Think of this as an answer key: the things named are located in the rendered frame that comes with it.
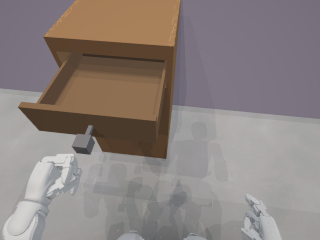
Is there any robot right hand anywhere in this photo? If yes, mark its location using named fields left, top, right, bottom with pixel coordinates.
left=241, top=194, right=282, bottom=240

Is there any drawer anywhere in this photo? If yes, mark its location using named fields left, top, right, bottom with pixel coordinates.
left=18, top=52, right=167, bottom=144

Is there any handle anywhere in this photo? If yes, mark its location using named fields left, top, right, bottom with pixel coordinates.
left=72, top=125, right=95, bottom=155

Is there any cabinet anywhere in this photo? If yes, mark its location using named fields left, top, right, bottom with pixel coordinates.
left=43, top=0, right=181, bottom=159

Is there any robot left forearm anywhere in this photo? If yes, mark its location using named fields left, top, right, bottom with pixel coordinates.
left=2, top=200, right=49, bottom=240

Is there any robot left hand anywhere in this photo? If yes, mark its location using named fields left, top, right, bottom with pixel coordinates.
left=24, top=153, right=83, bottom=206

